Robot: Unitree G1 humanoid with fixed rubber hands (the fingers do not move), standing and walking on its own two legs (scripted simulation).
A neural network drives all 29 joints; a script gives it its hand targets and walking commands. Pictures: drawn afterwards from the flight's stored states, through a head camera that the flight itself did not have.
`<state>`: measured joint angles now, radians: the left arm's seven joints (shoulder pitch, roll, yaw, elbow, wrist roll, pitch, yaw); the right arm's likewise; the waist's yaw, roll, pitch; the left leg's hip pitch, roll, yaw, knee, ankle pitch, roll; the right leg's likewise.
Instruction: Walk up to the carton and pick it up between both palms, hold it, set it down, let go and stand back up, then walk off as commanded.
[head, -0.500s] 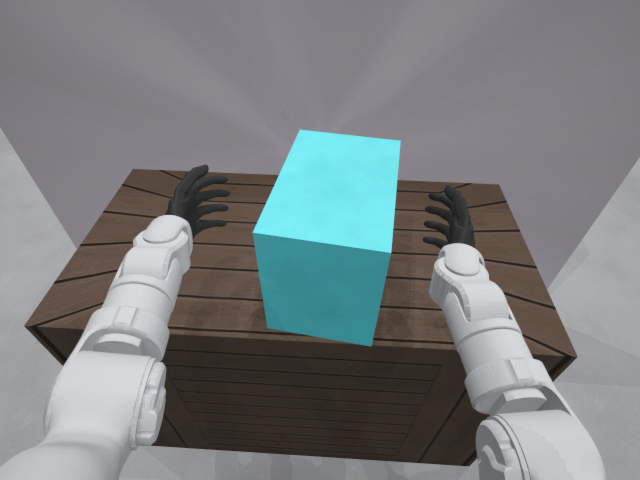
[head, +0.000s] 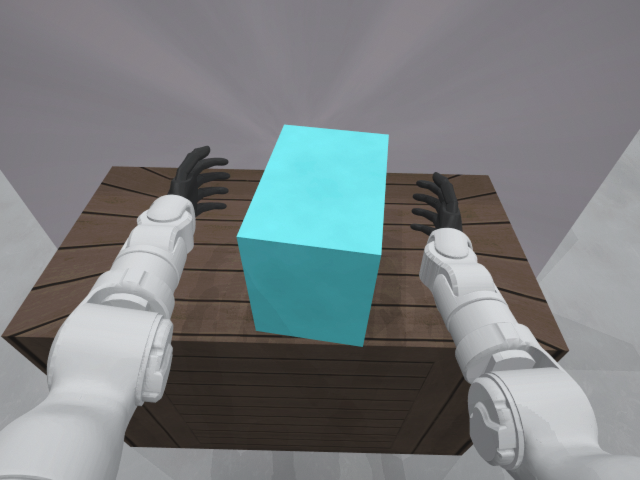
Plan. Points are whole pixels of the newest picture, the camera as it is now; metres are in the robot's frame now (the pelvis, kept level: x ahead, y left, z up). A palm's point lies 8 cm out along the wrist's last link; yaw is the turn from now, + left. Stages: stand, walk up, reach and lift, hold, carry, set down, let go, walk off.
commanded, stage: reach and lift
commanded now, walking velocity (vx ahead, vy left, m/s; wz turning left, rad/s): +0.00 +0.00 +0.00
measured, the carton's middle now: (322, 232) +0.52 +0.00 +0.00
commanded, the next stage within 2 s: none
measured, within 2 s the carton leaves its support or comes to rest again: neither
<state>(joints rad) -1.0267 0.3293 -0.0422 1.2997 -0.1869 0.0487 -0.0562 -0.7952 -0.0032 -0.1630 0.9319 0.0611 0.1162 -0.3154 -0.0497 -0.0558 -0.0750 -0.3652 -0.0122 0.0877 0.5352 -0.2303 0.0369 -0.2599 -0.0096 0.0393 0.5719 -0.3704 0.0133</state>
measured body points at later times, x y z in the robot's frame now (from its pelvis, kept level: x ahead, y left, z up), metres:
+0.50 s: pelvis +0.01 +0.01 -0.01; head +0.06 +0.05 +0.44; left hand +0.46 +0.22 +0.06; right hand +0.42 -0.14 +0.04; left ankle +0.03 +0.10 -0.73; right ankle -0.05 -0.12 -0.73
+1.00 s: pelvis +0.01 +0.02 -0.01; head +0.09 +0.05 +0.43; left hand +0.47 +0.19 +0.03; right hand +0.42 -0.14 +0.02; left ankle +0.03 +0.10 -0.73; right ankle -0.05 -0.12 -0.73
